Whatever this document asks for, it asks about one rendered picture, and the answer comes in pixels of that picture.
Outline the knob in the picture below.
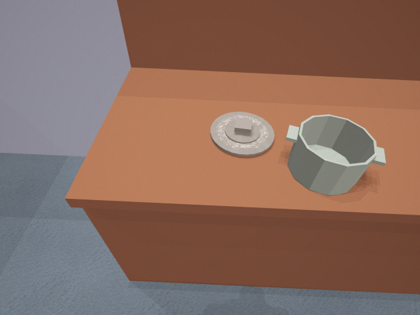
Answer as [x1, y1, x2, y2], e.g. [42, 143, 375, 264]
[234, 117, 252, 134]

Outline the table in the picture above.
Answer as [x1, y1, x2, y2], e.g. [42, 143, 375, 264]
[65, 0, 420, 294]

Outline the lid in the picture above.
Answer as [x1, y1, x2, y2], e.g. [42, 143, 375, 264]
[210, 112, 274, 157]

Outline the pot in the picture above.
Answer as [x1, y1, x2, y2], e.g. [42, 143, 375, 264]
[285, 114, 386, 196]

